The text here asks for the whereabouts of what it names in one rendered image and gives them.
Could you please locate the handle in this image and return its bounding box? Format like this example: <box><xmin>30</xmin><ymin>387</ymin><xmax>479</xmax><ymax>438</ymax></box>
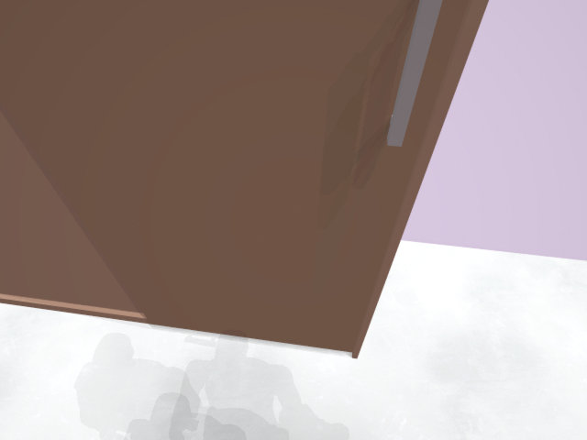
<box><xmin>387</xmin><ymin>0</ymin><xmax>443</xmax><ymax>147</ymax></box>

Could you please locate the wardrobe door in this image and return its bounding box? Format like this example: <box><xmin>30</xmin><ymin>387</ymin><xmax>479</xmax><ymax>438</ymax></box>
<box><xmin>0</xmin><ymin>0</ymin><xmax>469</xmax><ymax>352</ymax></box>
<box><xmin>0</xmin><ymin>99</ymin><xmax>142</xmax><ymax>313</ymax></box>

